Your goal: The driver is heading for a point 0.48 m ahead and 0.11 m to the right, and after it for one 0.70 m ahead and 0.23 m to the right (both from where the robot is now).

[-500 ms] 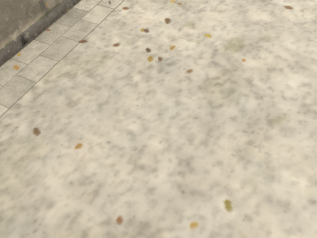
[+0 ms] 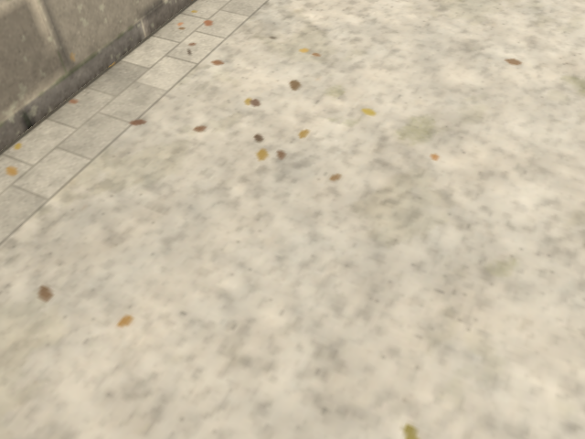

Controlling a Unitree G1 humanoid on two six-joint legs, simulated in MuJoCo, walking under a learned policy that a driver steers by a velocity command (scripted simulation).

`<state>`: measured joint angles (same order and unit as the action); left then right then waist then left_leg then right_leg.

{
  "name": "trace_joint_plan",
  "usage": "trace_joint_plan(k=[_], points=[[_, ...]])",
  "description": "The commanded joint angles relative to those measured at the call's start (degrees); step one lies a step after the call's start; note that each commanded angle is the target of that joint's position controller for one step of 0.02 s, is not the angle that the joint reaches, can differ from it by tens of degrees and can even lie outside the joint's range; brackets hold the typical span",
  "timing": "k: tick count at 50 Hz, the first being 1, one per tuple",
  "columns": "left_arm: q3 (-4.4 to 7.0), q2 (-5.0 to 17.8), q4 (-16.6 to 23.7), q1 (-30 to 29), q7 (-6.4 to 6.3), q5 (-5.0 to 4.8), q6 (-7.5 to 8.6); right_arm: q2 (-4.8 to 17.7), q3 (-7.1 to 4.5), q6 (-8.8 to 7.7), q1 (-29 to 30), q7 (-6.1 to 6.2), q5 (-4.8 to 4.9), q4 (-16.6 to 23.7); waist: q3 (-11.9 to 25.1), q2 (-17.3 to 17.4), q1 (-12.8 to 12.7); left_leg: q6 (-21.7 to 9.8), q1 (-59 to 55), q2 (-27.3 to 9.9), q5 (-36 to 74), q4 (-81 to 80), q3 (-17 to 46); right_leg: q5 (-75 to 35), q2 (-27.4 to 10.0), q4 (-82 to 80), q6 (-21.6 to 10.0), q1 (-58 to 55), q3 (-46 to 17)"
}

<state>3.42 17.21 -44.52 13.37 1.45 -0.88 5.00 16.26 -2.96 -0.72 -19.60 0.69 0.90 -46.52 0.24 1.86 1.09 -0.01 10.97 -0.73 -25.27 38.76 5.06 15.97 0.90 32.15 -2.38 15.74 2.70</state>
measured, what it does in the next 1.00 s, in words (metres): walks ahead, turning right: left foot, then right foot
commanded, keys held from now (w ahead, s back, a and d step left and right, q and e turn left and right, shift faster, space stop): w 0.34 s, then w+e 0.22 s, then e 0.44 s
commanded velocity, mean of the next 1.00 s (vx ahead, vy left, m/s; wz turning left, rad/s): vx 0.35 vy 0.00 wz -0.26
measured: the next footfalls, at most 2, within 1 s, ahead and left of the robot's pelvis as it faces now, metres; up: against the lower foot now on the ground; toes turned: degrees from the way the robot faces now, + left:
left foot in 0.44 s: +0.40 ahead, +0.13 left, +0.00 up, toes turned -1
right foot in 0.92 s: +0.55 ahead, -0.13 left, +0.00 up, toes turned -18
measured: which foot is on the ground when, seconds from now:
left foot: up 0.00-0.42, down 0.44-0.94, up 0.96-1.00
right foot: down 0.00-0.46, up 0.48-0.90, down 0.92-1.00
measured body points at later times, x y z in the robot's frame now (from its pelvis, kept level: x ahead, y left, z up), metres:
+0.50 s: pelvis +0.24 +0.03 -0.01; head +0.29 +0.04 +0.44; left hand +0.22 +0.31 -0.14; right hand +0.47 -0.21 -0.08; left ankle +0.36 +0.13 -0.73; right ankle +0.03 -0.09 -0.68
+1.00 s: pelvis +0.44 -0.01 -0.01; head +0.49 -0.05 +0.44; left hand +0.69 +0.20 -0.09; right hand +0.48 -0.32 -0.13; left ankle +0.38 +0.15 -0.66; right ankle +0.52 -0.12 -0.73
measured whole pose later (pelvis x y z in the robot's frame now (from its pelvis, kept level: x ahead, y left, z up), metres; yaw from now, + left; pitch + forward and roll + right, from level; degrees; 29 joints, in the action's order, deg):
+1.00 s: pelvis +0.44 -0.01 -0.01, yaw -19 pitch +2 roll +2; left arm 4.0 17.2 -35.2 8.8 1.5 0.5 0.4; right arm 17.5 -3.6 -1.1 -6.5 0.5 0.2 -46.4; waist -5.2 0.2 0.1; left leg 1.7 19.8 -0.6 -31.7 62.4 -2.8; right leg 8.3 1.4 34.3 -4.6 27.9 0.5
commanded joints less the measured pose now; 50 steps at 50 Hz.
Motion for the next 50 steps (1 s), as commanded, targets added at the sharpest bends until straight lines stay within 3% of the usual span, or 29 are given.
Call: trace_joint_plan(k=[1,2,3,5,8,10,15,19,20,21,22,23,24,25,26,27,28,30,32,36,39,42,44,45,46,47,48,49,50], points=[[2.04,9.6,0.1,11.9,-0.05,0.62,0.79,7.0,-1.56,-3.68,8.1,-0.02,1.52,8.6,-2.9,-12.2,-5.8,-1.7,36.1,-0.7,-4.7,26.7,1.7,20.3,-23.3,-21.9,-13.7,-22.2,-40.9],[1.45,7.6,0.9,9.2,-0.15,0.80,0.99,7.0,-1.57,-4.06,8.1,-0.37,1.62,7.8,-5.1,-9.8,-4.7,-2.8,37.0,-2.8,1.0,27.3,0.9,18.4,-20.4,-22.1,-11.9,-20.2,-34.8],[1.14,7.1,1.2,7.5,-0.14,1.04,1.02,6.3,-1.58,-4.35,8.4,-0.55,1.00,7.3,-5.7,-7.8,-4.1,-3.2,37.0,-4.1,5.5,26.1,0.1,12.8,-18.2,-22.7,-10.6,-19.1,-30.0],[0.49,5.9,1.4,6.5,-0.32,1.21,0.74,5.3,-1.69,-4.34,8.8,-1.17,0.11,6.8,-5.1,-7.4,-3.3,-2.8,33.7,-5.8,11.6,22.4,-0.9,-0.1,-14.7,-23.7,-8.6,-16.8,-21.7],[0.46,6.1,0.6,8.4,-0.76,0.68,0.40,3.4,-1.20,-3.99,11.4,-1.72,-0.38,7.6,-4.2,-6.3,-3.7,-0.4,33.4,-5.2,17.2,15.8,-3.6,-14.9,-12.8,-24.5,-9.1,-16.7,-14.5],[0.51,6.6,0.0,9.0,-1.22,0.64,-0.05,1.9,-0.52,-4.11,15.2,-1.91,-0.36,9.0,-4.6,-5.7,-4.4,0.8,31.5,-4.6,21.8,7.7,-4.6,-18.7,-11.6,-24.9,-8.7,-15.2,-10.8],[0.84,7.9,-2.1,12.6,-1.87,0.06,-0.55,1.4,0.23,-4.77,23.5,-3.24,0.33,11.7,-7.2,-6.0,-6.3,0.6,24.8,-2.1,30.7,-5.9,-6.0,-17.3,-12.6,-26.3,-8.6,-13.3,-8.0],[1.43,8.5,-3.3,12.9,-2.13,-0.45,-1.38,4.0,-0.57,-5.34,23.7,-3.92,0.26,12.7,-6.0,-6.4,-3.5,-2.7,21.8,-0.7,25.4,-9.9,-4.8,-29.9,-15.5,-20.5,-7.0,-20.1,-9.0],[1.75,9.5,-3.3,12.4,-2.25,-0.31,-1.66,5.4,-1.20,-5.38,20.8,-3.67,0.11,12.1,-3.5,-7.5,-1.6,-3.6,17.0,0.8,22.9,-9.9,-5.7,-39.4,-15.3,-16.4,-6.5,-21.0,-9.2],[1.80,9.8,-3.1,11.4,-2.33,-0.08,-2.07,7.4,-2.31,-5.33,14.0,-3.14,0.12,10.4,1.3,-7.9,2.4,-5.1,7.3,2.4,22.5,-10.9,-7.0,-47.7,-13.7,-8.2,-5.4,-19.9,-8.1],[1.26,8.8,-2.3,10.6,-2.46,0.45,-2.28,10.0,-3.50,-5.14,3.8,-2.33,-0.02,7.8,8.4,-7.4,7.2,-7.0,-9.0,-0.4,23.3,-9.3,-4.7,-43.8,-11.0,4.1,-3.6,-12.2,-6.9],[-0.51,2.7,-0.4,15.5,-2.20,1.19,-1.76,15.4,-4.72,-4.88,-4.4,-1.68,-1.70,6.6,19.2,3.3,6.5,-13.3,-33.3,-16.0,17.1,-7.9,15.6,-19.8,-3.9,26.2,-0.4,8.6,-4.5],[-1.52,-0.1,-1.6,19.2,-2.02,-0.18,-0.95,12.6,-3.89,-4.78,-5.7,-2.06,-1.26,5.7,26.8,13.8,5.3,-17.5,-38.6,-23.7,4.5,-18.0,36.9,16.3,2.2,39.7,0.9,19.2,-9.7],[0.51,6.8,-0.5,13.4,-1.87,-2.03,-0.44,8.4,-2.62,-4.68,-1.9,-1.94,-0.73,5.9,16.6,8.5,5.9,-14.4,-30.1,-21.5,-2.0,-21.7,31.9,14.2,-1.4,44.0,0.6,24.5,-12.2],[0.86,7.8,1.2,8.4,-1.90,-2.54,-0.31,6.8,-2.09,-4.60,2.0,-1.66,-0.51,5.9,8.4,6.0,4.6,-12.3,-21.2,-19.8,0.1,-23.2,23.1,9.3,-4.2,43.1,0.3,25.7,-9.7],[0.82,6.7,1.7,6.1,-2.10,-1.66,-0.39,5.5,-1.70,-4.89,5.5,-1.75,-0.87,5.5,3.5,2.3,2.5,-11.5,-12.4,-17.6,6.2,-25.4,17.0,5.2,-6.3,40.1,0.5,23.7,-8.9],[1.23,6.1,1.3,6.6,-2.24,-0.98,-1.03,3.9,-1.39,-5.46,7.9,-1.83,-1.40,5.3,1.9,3.2,0.3,-10.7,-7.1,-15.5,10.8,-27.1,11.6,2.3,-8.2,37.5,0.6,20.4,-9.4],[1.17,3.6,0.0,9.7,-2.44,-1.05,-2.88,3.0,-1.45,-6.36,11.2,-2.04,-2.07,4.7,-0.1,3.5,-2.3,-11.1,0.2,-13.9,23.4,-29.6,3.8,0.9,-8.8,36.2,1.8,14.7,-9.1],[1.39,3.0,1.2,9.0,-2.91,-0.52,-4.25,4.3,-1.81,-6.99,13.1,-1.95,-2.18,3.7,-2.0,2.9,-3.9,-11.9,3.7,-13.9,39.1,-29.5,-2.9,-0.1,-8.5,33.8,3.3,15.1,-8.5],[0.82,1.7,4.3,3.6,-1.80,0.37,-4.14,6.7,-2.31,-5.78,13.9,-0.40,-1.82,2.8,-1.7,2.1,-3.0,-11.2,2.9,-11.2,44.8,-28.3,-12.7,-13.2,-8.1,18.5,4.3,14.1,-5.0],[0.58,1.4,7.1,-1.9,-0.12,0.36,-3.97,8.7,-2.71,-4.18,11.3,0.49,-1.14,1.8,-0.5,0.8,-0.2,-11.0,-2.7,-12.6,45.9,-25.9,-14.0,-18.1,-6.8,9.5,3.6,13.6,-2.8],[1.42,3.4,9.8,-3.9,1.05,0.51,-4.55,10.3,-3.31,-2.38,10.5,0.70,0.18,1.2,-0.1,1.4,-0.1,-9.8,-8.4,-15.3,45.9,-21.0,-13.6,-12.3,-5.9,5.7,1.7,14.4,-1.9],[2.30,5.1,10.7,-2.3,1.35,0.74,-4.93,10.9,-3.69,-1.34,11.4,0.98,1.19,1.6,0.9,2.2,-1.7,-8.2,-9.9,-15.7,50.0,-14.1,-13.9,-7.0,-3.8,3.4,-0.3,11.8,-0.2],[3.14,6.3,10.1,1.8,1.22,0.76,-4.76,10.3,-3.62,-0.89,12.1,1.13,1.54,1.9,2.8,1.2,-4.1,-6.5,-9.1,-13.9,51.4,-6.5,-15.3,-9.4,-1.6,-0.9,-1.9,6.1,1.1],[4.62,9.8,8.9,7.1,0.30,1.00,-4.48,8.7,-3.14,-0.76,9.4,1.00,0.88,1.6,6.3,-3.7,-6.0,-3.1,-5.5,-9.5,45.5,5.1,-16.8,-23.7,-0.5,-6.0,-4.2,-3.5,-0.9],[5.86,16.1,9.9,8.3,-1.25,1.07,-4.71,4.5,-1.65,-1.06,7.0,0.52,-2.39,3.3,10.2,-17.7,-3.5,1.2,10.6,-3.1,9.2,23.5,-17.3,-54.3,-13.4,-3.1,-10.3,-17.1,-18.5],[5.16,16.7,12.6,5.9,-0.93,2.47,-4.10,4.6,-0.93,-1.31,4.5,-0.19,-2.48,4.4,20.1,-20.0,-1.5,3.3,23.4,5.9,-16.8,38.5,-6.3,-48.0,-24.0,-7.5,-23.0,-26.4,-41.5],[4.18,12.3,13.7,4.3,-0.19,1.78,-3.82,8.6,-1.98,-1.12,8.1,-0.65,-0.87,3.6,20.5,-9.3,-4.6,2.4,25.3,2.5,-12.5,40.7,0.6,-38.6,-21.3,-10.1,-20.5,-24.1,-36.5],[3.56,10.4,13.6,1.5,-0.23,1.07,-3.58,8.3,-1.94,-0.87,11.2,-0.58,0.07,4.8,14.5,-6.7,-3.5,1.5,27.1,0.9,-7.7,38.5,0.1,-31.3,-18.6,-10.6,-17.2,-18.7,-30.4]])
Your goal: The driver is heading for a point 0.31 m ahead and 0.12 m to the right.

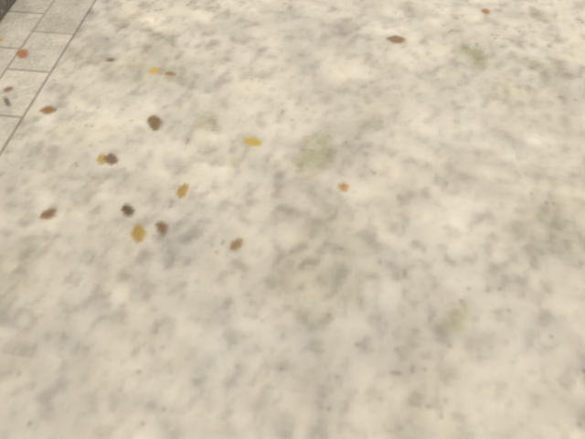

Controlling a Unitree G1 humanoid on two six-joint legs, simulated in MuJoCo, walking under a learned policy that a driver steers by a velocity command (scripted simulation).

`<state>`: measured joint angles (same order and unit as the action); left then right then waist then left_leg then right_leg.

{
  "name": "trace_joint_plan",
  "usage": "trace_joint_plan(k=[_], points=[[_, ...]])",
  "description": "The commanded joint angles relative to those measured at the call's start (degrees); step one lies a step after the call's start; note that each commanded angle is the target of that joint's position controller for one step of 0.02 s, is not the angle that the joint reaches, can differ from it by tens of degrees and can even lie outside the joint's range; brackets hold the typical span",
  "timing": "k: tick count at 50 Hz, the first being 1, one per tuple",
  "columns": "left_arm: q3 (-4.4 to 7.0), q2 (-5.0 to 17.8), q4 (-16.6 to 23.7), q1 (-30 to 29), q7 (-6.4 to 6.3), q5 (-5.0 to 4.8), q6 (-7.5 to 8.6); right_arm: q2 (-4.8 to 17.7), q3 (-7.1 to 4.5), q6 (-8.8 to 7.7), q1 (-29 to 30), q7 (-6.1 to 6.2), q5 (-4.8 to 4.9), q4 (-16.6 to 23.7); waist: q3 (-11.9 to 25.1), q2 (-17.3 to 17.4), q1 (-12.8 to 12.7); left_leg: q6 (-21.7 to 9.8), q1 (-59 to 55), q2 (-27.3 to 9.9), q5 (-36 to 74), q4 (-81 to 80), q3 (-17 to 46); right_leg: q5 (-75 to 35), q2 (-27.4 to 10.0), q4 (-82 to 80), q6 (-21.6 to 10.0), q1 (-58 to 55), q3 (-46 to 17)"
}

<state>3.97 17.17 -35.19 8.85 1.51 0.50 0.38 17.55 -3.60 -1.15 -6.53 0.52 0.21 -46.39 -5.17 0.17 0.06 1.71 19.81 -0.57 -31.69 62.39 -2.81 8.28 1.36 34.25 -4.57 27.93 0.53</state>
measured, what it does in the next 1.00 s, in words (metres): walks ahead, turning right: left foot, then right foot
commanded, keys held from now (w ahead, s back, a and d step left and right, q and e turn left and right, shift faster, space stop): w+e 0.48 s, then no key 0.52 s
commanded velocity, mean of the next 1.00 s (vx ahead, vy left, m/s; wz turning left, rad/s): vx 0.25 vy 0.00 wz -0.40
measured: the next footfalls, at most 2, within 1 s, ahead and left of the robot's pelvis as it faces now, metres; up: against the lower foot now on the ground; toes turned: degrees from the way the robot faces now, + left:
left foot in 0.36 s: +0.19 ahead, +0.15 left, +0.00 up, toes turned -17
right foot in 0.78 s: +0.33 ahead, -0.17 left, +0.00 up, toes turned -23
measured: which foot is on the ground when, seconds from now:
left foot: up 0.00-0.34, down 0.36-0.78, up 0.80-1.00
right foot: down 0.00-0.36, up 0.38-0.76, down 0.78-1.00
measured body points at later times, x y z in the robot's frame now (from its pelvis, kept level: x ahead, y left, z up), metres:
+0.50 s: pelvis +0.14 +0.04 +0.02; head +0.15 +0.06 +0.47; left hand +0.37 +0.26 -0.07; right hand +0.13 -0.26 -0.08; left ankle +0.15 +0.16 -0.72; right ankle +0.13 -0.10 -0.65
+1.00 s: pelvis +0.27 -0.03 +0.01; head +0.30 -0.04 +0.46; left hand +0.53 +0.12 -0.08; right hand +0.24 -0.32 -0.12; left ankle +0.33 +0.12 -0.69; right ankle +0.29 -0.15 -0.72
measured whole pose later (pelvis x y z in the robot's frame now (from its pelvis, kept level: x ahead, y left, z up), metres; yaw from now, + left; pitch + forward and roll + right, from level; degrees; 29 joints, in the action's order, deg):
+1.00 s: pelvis +0.27 -0.03 +0.01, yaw -23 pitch +1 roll -1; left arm 2.0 13.0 -38.6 6.7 0.9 1.2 0.1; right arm 16.6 -1.7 0.6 -12.1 1.5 -0.3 -48.7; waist -2.6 1.5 1.1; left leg 4.9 23.3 -4.6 -25.3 47.4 1.5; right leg 7.2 2.1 26.2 -2.0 20.1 0.3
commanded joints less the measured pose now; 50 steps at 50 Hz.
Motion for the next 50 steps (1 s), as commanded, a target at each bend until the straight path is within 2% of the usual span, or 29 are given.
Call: trace_joint_plan(k=[1,2,4,8,13,16,17,18,19,20,21,22,24,26,29,32,34,36,38,39,40,41,42,43,44,45,46,47,50], points=[[2.76,9.0,3.6,5.1,-0.56,-1.50,0.87,6.1,-1.27,-0.20,-1.7,0.03,0.13,4.0,16.2,-0.6,-1.1,-0.3,18.2,-1.6,2.8,9.6,8.0,-11.0,-15.8,-14.4,-11.7,-25.8,-24.7],[2.47,8.2,3.6,3.7,-1.03,-1.98,0.55,6.8,-1.55,0.06,-1.0,0.34,-0.24,4.3,13.8,-2.0,-0.1,-0.5,16.4,-2.8,6.2,4.1,8.0,0.7,-13.7,-16.7,-10.2,-20.8,-23.4],[2.46,8.2,4.9,1.9,-1.78,-0.72,0.41,5.9,-1.43,0.14,-0.8,-0.02,-0.22,4.4,11.9,-6.1,0.9,-0.3,12.2,-1.6,10.9,-1.9,6.3,13.6,-10.5,-20.9,-9.4,-14.9,-23.0],[3.06,9.4,5.0,3.4,-3.10,-0.86,0.91,4.3,-0.80,-1.21,1.2,-0.06,-0.29,4.6,11.2,-7.1,-0.4,1.1,9.1,-0.3,13.0,-15.3,6.6,16.8,-9.7,-21.5,-9.6,-13.6,-23.2],[3.28,10.2,4.8,5.3,-2.99,-1.25,0.32,5.0,-0.91,-2.99,2.8,-0.95,0.49,5.2,9.7,-8.9,-1.5,0.5,4.5,1.5,14.3,-24.6,6.3,22.1,-9.3,-20.2,-8.7,-11.2,-26.4],[2.81,9.2,5.0,4.2,-2.81,-1.50,-0.28,4.9,-1.21,-4.26,-0.6,-1.36,0.97,4.5,8.7,-8.7,1.1,-1.2,-4.2,2.0,17.4,-32.6,5.5,25.4,-7.8,-17.6,-7.0,-6.8,-27.8],[2.43,8.1,5.1,3.5,-2.81,-1.50,-0.49,5.1,-1.54,-4.52,-3.5,-1.31,0.97,3.5,8.4,-7.8,2.9,-2.0,-9.7,1.4,19.0,-36.1,5.2,26.9,-6.0,-15.1,-5.5,-3.3,-27.0],[1.67,5.6,5.5,2.6,-2.84,-1.44,-0.47,6.9,-2.26,-4.67,-9.0,-0.95,0.73,2.0,8.8,-5.0,5.3,-3.7,-17.9,-3.3,16.7,-39.3,9.0,28.3,-3.2,-8.0,-2.7,3.3,-23.9],[0.14,-0.1,5.4,3.8,-2.85,-1.26,-0.34,10.2,-2.86,-4.48,-15.2,-0.47,-0.32,1.0,11.2,5.3,5.8,-6.9,-24.1,-15.8,5.0,-44.9,22.3,26.9,3.6,12.7,1.5,9.7,-13.2],[0.63,2.7,9.3,2.8,-2.59,-2.19,0.65,15.1,-3.89,-4.36,-13.8,-1.08,-2.20,1.0,5.1,14.7,3.2,-13.3,-21.2,-23.5,-11.8,-52.3,42.4,24.6,3.7,20.4,1.5,23.4,-10.4],[1.51,6.7,8.3,2.5,-2.49,-2.11,1.00,11.9,-3.36,-4.55,-9.7,-0.86,-1.31,2.6,1.2,11.9,2.4,-14.2,-19.5,-22.9,-15.0,-52.9,40.7,19.8,-0.6,26.5,2.2,26.7,-11.2],[2.10,8.1,7.0,3.0,-2.23,-1.86,0.91,8.4,-2.43,-4.50,-7.9,-0.43,-0.35,3.1,0.1,9.6,2.1,-12.1,-19.6,-19.9,-9.8,-52.3,34.2,15.0,-1.2,28.4,2.8,27.8,-11.0],[2.05,6.8,5.6,3.8,-1.74,-1.32,0.89,6.5,-1.65,-4.28,-7.1,0.00,-0.23,3.3,0.7,7.4,1.7,-9.6,-18.7,-15.9,3.0,-52.7,23.6,8.2,-3.1,30.0,4.1,25.3,-9.6],[1.44,4.3,5.7,2.4,-1.51,-1.17,1.37,5.5,-1.08,-4.53,-8.6,0.24,-1.31,2.6,0.7,5.6,2.3,-9.8,-15.5,-13.2,20.7,-52.6,14.8,2.9,-2.9,30.4,5.2,20.9,-8.2],[0.60,2.1,6.5,0.5,-1.42,-0.90,1.68,6.3,-1.02,-3.84,-9.4,0.34,-1.09,1.3,2.5,6.0,2.2,-10.5,-14.5,-11.1,45.4,-50.0,5.8,-0.7,-2.4,22.0,6.9,15.2,-5.0],[-0.74,-0.9,7.7,-4.6,-0.40,-0.81,1.80,7.6,-0.98,-2.72,-11.1,0.43,0.18,-0.2,3.2,6.9,4.0,-10.0,-13.4,-10.0,50.3,-48.4,1.5,-5.4,-2.7,8.4,6.9,6.8,-0.6],[-0.60,-0.3,7.9,-6.4,0.32,-1.04,1.85,9.0,-1.21,-2.28,-12.9,0.25,0.70,-1.3,3.7,7.2,4.7,-10.2,-15.5,-11.3,51.8,-46.9,2.3,-5.5,-1.9,3.2,6.0,3.5,0.8],[0.06,1.5,7.7,-6.0,0.60,-1.02,2.03,10.0,-1.49,-1.98,-13.1,0.07,1.29,-1.8,4.8,8.0,3.7,-9.8,-18.2,-12.6,56.0,-43.2,3.5,-3.2,-0.8,-1.3,3.9,0.2,0.9],[1.39,4.1,5.1,1.6,0.20,-0.52,2.27,9.7,-1.42,-2.00,-11.8,0.10,1.94,-2.0,8.9,6.9,-1.2,-7.6,-18.6,-10.6,61.9,-34.0,2.4,-10.0,1.3,-10.9,0.4,-11.7,1.5],[2.25,7.2,4.0,5.8,-0.60,0.03,2.15,8.1,-0.85,-2.56,-13.3,-0.03,1.22,-1.9,12.9,4.1,-2.9,-5.2,-13.0,-8.0,56.1,-26.3,0.5,-24.8,-2.2,-10.8,-1.8,-23.0,-1.5],[2.62,11.5,3.8,11.0,-1.63,1.98,1.43,4.0,0.83,-3.53,-16.1,-0.68,-1.33,0.1,22.3,-7.1,-2.7,-1.5,5.0,-3.9,27.6,-9.2,-0.7,-54.2,-17.7,-2.3,-9.5,-45.2,-17.4],[0.98,7.7,3.0,10.8,-1.49,1.35,1.11,1.9,2.34,-3.46,-20.9,-1.54,-1.41,-1.7,32.5,-13.1,-1.8,0.7,9.0,-0.7,-9.6,1.5,5.6,-57.8,-27.5,-4.2,-18.3,-48.7,-28.8],[0.42,4.6,2.6,9.6,-0.97,0.57,0.62,6.9,0.61,-2.39,-17.2,-1.66,0.43,-2.2,29.3,-7.4,-3.3,1.4,9.0,-3.3,-8.7,4.5,8.3,-46.1,-22.7,-6.8,-16.0,-41.9,-24.1],[-0.19,3.3,2.4,4.5,-0.71,-0.15,0.68,6.3,0.67,-1.52,-12.7,-1.37,1.25,-0.7,21.0,-6.5,-1.9,1.6,12.2,-4.4,-6.6,3.1,6.7,-37.8,-19.2,-8.9,-12.9,-35.2,-19.0],[-0.50,2.6,2.2,0.6,-0.62,-0.43,0.77,5.1,0.80,-0.56,-11.2,-0.61,0.70,-0.9,15.8,-4.1,-0.5,2.1,11.5,-5.4,-4.2,-0.9,6.3,-30.2,-16.6,-11.5,-10.5,-27.5,-16.1],[-0.27,3.2,2.2,-2.9,-0.60,-0.19,0.70,4.8,0.68,0.63,-11.5,0.23,0.08,-1.0,12.6,-4.6,1.5,3.0,6.9,-5.6,-1.0,-5.4,5.8,-24.0,-14.6,-14.2,-8.8,-19.0,-13.2],[0.33,4.7,1.9,-4.9,-0.60,0.48,0.56,3.8,0.82,1.56,-13.2,0.82,-0.16,-1.6,10.9,-6.5,3.1,3.7,1.5,-4.3,2.1,-8.2,4.0,-20.3,-12.7,-16.2,-8.3,-12.1,-10.6],[0.49,4.7,1.4,-5.6,-0.67,0.91,0.55,2.8,0.98,2.02,-14.7,1.28,-0.47,-2.1,10.7,-7.9,3.5,4.1,-1.5,-3.5,4.0,-10.7,3.2,-17.3,-12.0,-17.0,-8.5,-9.3,-9.5],[-0.01,2.8,-0.3,-5.9,-1.04,0.84,0.58,2.2,1.15,2.30,-13.8,1.59,-0.88,-2.0,11.3,-8.8,2.9,3.1,-6.6,-3.4,13.0,-19.6,3.2,-5.0,-11.7,-17.6,-8.0,-7.3,-9.1]])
